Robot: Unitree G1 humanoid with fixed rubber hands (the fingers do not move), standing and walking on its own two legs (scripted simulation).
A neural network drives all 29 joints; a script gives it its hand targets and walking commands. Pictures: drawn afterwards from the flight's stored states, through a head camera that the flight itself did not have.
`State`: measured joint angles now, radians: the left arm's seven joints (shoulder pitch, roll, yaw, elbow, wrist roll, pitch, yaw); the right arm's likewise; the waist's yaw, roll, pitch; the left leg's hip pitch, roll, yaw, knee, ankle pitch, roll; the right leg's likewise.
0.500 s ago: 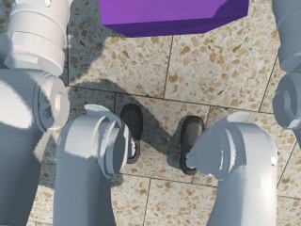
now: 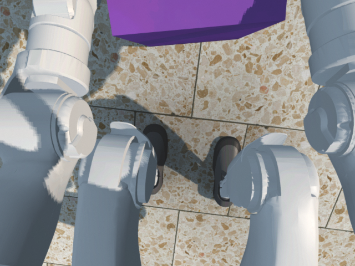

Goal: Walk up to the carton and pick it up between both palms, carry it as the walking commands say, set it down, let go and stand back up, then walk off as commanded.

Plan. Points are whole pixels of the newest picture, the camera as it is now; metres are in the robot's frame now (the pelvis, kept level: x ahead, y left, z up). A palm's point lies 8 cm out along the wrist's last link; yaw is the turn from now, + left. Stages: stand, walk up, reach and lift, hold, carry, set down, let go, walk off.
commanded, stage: reach and lift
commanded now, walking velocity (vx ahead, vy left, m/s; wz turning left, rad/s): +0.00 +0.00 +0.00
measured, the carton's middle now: out of the picture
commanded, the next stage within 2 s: none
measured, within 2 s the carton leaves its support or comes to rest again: leaves its support in 0.66 s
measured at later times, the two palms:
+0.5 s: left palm out of the picture +0.56 +0.19 -0.17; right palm out of the picture +0.60 -0.11 -0.17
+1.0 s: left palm out of the picture +0.56 +0.19 -0.09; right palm out of the picture +0.59 -0.11 -0.09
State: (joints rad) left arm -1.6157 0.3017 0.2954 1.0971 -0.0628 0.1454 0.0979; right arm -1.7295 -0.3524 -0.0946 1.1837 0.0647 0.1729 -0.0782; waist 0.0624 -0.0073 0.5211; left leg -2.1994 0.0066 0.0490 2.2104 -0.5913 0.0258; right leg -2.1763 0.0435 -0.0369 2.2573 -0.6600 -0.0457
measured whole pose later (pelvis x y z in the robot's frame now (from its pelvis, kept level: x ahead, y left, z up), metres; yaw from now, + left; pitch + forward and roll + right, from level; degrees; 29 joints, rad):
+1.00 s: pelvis +0.00 +0.01 +0.03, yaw -1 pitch +39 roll +1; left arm -1.46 0.18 0.45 0.81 0.10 0.37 0.12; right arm -1.56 -0.22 -0.32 0.93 -0.14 0.33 -0.08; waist 0.07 -0.03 0.30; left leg -2.19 -0.03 0.03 2.10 -0.58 0.01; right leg -2.17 0.07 -0.01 2.14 -0.63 -0.01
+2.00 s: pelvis +0.01 +0.00 +0.13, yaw -1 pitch +44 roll +1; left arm -1.19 0.05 0.56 0.63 0.21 0.43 0.04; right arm -1.29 -0.05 -0.44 0.74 -0.24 0.40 -0.04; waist 0.06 -0.03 0.01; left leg -2.01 -0.04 -0.01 1.74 -0.50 -0.01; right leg -1.99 0.08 0.01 1.77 -0.54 -0.02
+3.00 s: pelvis +0.03 -0.01 +0.24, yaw -1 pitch +37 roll +1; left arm -0.88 -0.06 0.54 0.57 0.24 0.40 0.02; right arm -0.97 0.05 -0.44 0.67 -0.28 0.37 -0.01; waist 0.06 -0.03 -0.11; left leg -1.57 -0.05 -0.02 1.36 -0.43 -0.02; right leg -1.56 0.08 0.02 1.39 -0.47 -0.03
